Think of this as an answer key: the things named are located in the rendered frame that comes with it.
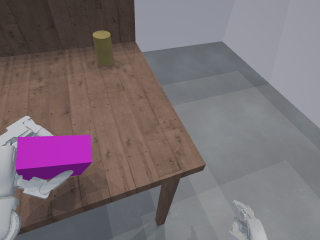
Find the robot right hand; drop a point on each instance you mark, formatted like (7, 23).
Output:
(251, 230)

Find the table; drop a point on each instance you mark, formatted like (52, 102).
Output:
(49, 71)

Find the robot left hand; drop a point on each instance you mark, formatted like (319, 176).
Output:
(9, 179)

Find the left robot forearm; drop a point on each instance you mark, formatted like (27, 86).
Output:
(10, 220)

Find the sponge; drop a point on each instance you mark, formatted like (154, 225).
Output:
(45, 157)

